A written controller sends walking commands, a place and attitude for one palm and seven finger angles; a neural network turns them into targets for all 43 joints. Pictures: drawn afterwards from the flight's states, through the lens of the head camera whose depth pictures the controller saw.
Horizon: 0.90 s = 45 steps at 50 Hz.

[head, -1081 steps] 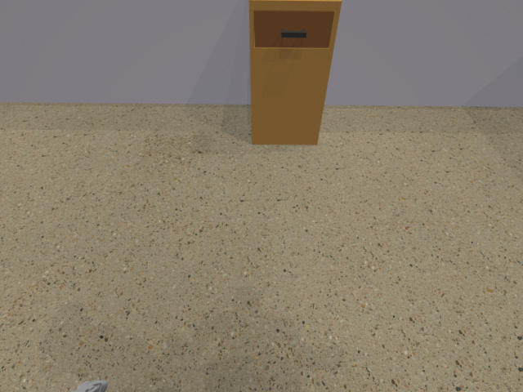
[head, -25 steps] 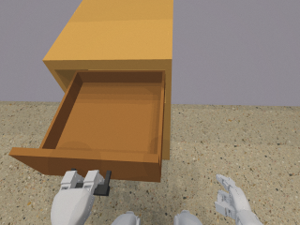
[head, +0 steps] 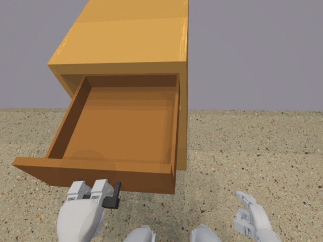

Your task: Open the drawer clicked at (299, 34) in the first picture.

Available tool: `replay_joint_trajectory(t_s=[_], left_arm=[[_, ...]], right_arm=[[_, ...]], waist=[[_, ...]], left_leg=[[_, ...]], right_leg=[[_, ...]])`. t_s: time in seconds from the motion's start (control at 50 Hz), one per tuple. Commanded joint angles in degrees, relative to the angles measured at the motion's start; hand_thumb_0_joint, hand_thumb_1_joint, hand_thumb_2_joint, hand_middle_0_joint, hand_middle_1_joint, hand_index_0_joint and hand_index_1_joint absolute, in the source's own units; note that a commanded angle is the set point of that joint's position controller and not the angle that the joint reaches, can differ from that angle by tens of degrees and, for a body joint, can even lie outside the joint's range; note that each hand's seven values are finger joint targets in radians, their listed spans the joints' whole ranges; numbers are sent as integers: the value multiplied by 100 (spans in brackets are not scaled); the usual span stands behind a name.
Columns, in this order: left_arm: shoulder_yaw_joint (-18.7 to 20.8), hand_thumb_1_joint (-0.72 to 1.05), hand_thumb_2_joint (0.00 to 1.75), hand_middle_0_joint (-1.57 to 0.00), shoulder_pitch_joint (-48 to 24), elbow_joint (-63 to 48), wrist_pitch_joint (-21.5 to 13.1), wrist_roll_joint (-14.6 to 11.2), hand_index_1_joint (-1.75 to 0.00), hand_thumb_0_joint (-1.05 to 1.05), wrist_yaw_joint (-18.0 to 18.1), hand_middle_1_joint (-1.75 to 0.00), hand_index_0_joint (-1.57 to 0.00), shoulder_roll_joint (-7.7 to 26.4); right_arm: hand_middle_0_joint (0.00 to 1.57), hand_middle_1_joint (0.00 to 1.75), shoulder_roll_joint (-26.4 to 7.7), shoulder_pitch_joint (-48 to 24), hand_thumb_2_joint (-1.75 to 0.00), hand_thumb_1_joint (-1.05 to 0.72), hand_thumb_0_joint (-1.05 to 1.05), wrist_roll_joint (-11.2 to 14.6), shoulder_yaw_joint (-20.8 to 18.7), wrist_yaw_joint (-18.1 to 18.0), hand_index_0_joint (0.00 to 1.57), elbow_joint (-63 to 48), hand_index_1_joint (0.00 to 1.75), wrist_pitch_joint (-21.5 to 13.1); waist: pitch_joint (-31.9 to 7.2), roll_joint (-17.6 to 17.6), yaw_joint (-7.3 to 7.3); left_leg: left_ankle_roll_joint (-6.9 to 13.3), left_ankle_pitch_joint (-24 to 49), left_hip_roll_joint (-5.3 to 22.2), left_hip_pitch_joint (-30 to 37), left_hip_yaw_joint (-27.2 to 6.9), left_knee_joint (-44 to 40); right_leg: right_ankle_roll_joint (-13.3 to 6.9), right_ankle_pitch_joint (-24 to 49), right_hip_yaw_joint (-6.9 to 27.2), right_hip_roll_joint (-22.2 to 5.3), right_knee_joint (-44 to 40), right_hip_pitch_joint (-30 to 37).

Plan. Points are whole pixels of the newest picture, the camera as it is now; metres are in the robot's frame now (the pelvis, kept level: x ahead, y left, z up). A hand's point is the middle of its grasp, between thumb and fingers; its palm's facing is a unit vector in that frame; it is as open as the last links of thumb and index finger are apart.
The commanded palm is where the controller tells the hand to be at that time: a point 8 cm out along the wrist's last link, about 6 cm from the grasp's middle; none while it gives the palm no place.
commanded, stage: open the thumb to release the handle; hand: left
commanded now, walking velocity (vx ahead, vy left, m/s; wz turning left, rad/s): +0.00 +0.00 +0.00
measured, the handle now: (96, 192) +0.23 +0.19 +0.00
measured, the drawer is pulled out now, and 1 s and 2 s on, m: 0.30 0.30 0.30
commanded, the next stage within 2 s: lift the hand off the handle in 0.20 s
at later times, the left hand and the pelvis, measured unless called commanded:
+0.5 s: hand (93, 219) +0.18 +0.18 -0.02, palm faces -0.02 -0.12 -0.99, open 13.8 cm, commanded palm +0.15 +0.19 +0.03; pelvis -0.01 +0.00 +0.01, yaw +0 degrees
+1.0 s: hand (90, 215) +0.18 +0.18 +0.00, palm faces -0.03 -0.15 -0.99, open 13.8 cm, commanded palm +0.16 +0.19 +0.06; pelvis -0.01 +0.01 +0.03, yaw -1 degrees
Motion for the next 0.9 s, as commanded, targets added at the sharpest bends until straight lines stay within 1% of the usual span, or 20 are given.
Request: replay_joint_trajectory(t_s=[0.0, 0.04, 0.06, 0.08, 0.12, 0.16, 0.24, 0.26, 0.28, 0.38, 0.42, 0.54, 0.6, 0.64, 0.66, 0.7, 0.74, 0.78, 0.84, 0.88], left_arm=[[818, -22, 42, -32, 428, -471, 200, -116, -123, 0, 132, -123, -32, 853], [822, -36, 36, -31, 447, -494, 180, -132, -122, 0, 116, -122, -31, 874], [864, -43, 33, -30, 368, -398, 188, -136, -121, 0, 108, -121, -30, 904], [806, -50, 30, -30, 280, -427, 161, -114, -120, 0, 118, -120, -30, 838], [753, -50, 30, -30, 291, -435, 160, -120, -120, 0, 120, -120, -30, 792], [862, -50, 30, -30, 157, -425, 149, -125, -120, 0, 138, -120, -30, 884], [799, -50, 30, -30, 400, -474, 121, -134, -120, 0, 142, -120, -30, 800], [907, -50, 30, -30, 330, -489, 122, -135, -120, 0, 147, -120, -30, 898], [766, -50, 30, -30, 202, -632, 130, -123, -120, 0, 153, -120, -30, 825], [780, -50, 30, -30, -141, -468, 176, -94, -120, 0, 180, -120, -30, 838], [715, -50, 30, -30, -182, -457, 185, -63, -120, 0, 194, -120, -30, 799], [509, -50, 30, -30, -571, -412, 299, -25, -120, 0, 208, -120, -30, 675], [428, -50, 30, -30, -705, -398, 358, -50, -120, 0, 199, -120, -30, 633], [499, -50, 30, -30, -691, -561, 416, -80, -120, 0, 203, -120, -30, 761], [573, -50, 30, -30, -787, -551, 455, -104, -120, 0, 197, -120, -30, 845], [459, -50, 30, -30, -894, -610, 469, -102, -120, 0, 176, -120, -30, 770], [445, -50, 30, -30, -776, -709, 464, -106, -120, 0, 162, -120, -30, 776], [523, -50, 30, -30, -797, -742, 462, -162, -120, 0, 140, -120, -30, 840], [398, -50, 30, -30, -773, -808, 410, -145, -120, 0, 106, -120, -30, 734], [477, -50, 30, -30, -579, -908, 385, -163, -120, 0, 90, -120, -30, 799]], right_arm=[[20, 30, -434, -501, -90, -90, 0, 29, -116, -97, 20, -953, 30, -301], [20, 30, -442, -524, -90, -90, 0, 40, -124, -89, 20, -948, 30, -296], [20, 30, -440, -555, -90, -90, 0, 43, -96, -97, 20, -945, 30, -290], [20, 30, -456, -544, -90, -90, 0, 24, -118, -86, 20, -933, 30, -297], [20, 30, -458, -532, -90, -90, 0, 21, -141, -75, 20, -939, 30, -297], [20, 30, -458, -551, -90, -90, 0, 10, -138, -84, 20, -944, 30, -305], [20, 30, -471, -532, -90, -90, 0, 7, -176, -56, 20, -975, 30, -315], [20, 30, -476, -557, -90, -90, 0, 16, -167, -56, 20, -974, 30, -313], [20, 30, -481, -535, -90, -90, 0, -7, -176, -41, 20, -980, 30, -310], [20, 30, -503, -521, -90, -90, 0, -4, -195, -66, 20, -934, 30, -300], [20, 30, -509, -507, -90, -90, 0, -3, -212, -65, 20, -913, 30, -303], [20, 30, -513, -486, -90, -90, 0, 9, -223, -63, 20, -894, 30, -288], [20, 30, -516, -519, -90, -90, 0, 19, -203, -83, 20, -902, 30, -284], [20, 30, -510, -512, -90, -90, 0, 40, -207, -96, 20, -933, 30, -275], [20, 30, -517, -535, -90, -90, 0, 49, -167, -119, 20, -928, 30, -266], [20, 30, -502, -551, -90, -90, 0, 63, -174, -130, 20, -906, 30, -249], [20, 30, -493, -520, -90, -90, 0, 64, -181, -121, 20, -946, 30, -234], [20, 30, -489, -532, -90, -90, 0, 68, -157, -130, 20, -949, 30, -229], [20, 30, -497, -518, -90, -90, 0, 43, -176, -91, 20, -951, 30, -217], [20, 30, -491, -490, -90, -90, 0, 39, -169, -58, 20, -988, 30, -219]], waist=[[-964, -802, -24], [-947, -643, -2], [-854, -780, -48], [-866, -636, -50], [-845, -550, -54], [-884, -708, -77], [-931, -528, -9], [-985, -561, -28], [-1079, -481, -39], [-945, -704, -109], [-979, -526, -113], [-944, -577, -201], [-924, -627, -203], [-1033, -544, -160], [-982, -675, -200], [-887, -525, -195], [-926, -386, -153], [-922, -535, -159], [-850, -437, -172], [-1014, -416, -123]], left_leg=[[274, 882, -269, -1, 2, -602], [268, 824, -273, 11, -1, -623], [281, 805, -257, -49, -12, -621], [278, 774, -263, 0, -7, -623], [280, 759, -263, 61, -18, -630], [290, 739, -244, -4, -30, -612], [272, 772, -262, 44, -21, -623], [280, 815, -252, 71, -22, -639], [275, 817, -257, 103, -16, -640], [293, 739, -234, 79, -30, -642], [286, 745, -233, 171, -38, -663], [308, 721, -201, 365, -35, -739], [318, 638, -206, 342, -40, -791], [324, 689, -222, 466, -23, -845], [335, 683, -206, 454, -51, -872], [324, 653, -212, 557, -42, -962], [327, 764, -221, 758, -23, -1037], [339, 780, -212, 763, -30, -1094], [332, 905, -204, 954, -50, -1169], [335, 1067, -203, 1071, -37, -1235]], right_leg=[[382, 1902, 1094, -211, -1628, 2013], [369, 1674, 1144, -221, -1693, 1991], [359, 1626, 1156, -215, -1731, 1970], [357, 1505, 1167, -217, -1738, 1893], [344, 1374, 1120, -205, -1753, 1816], [347, 1362, 1178, -215, -1774, 1846], [332, 1378, 1172, -214, -1741, 1849], [314, 1458, 1169, -201, -1724, 1868], [331, 1476, 1188, -230, -1722, 1907], [343, 1267, 1104, -211, -1764, 1771], [326, 1219, 1057, -189, -1735, 1692], [342, 1033, 860, -164, -1772, 1542], [352, 863, 873, -185, -1858, 1604], [350, 851, 930, -194, -1952, 1773], [347, 890, 945, -192, -1988, 1795], [351, 740, 944, -199, -2074, 1787], [336, 825, 880, -182, -2114, 1850], [347, 907, 913, -194, -2177, 1976], [332, 1086, 883, -175, -2209, 1956], [319, 1402, 876, -164, -2172, 2133]])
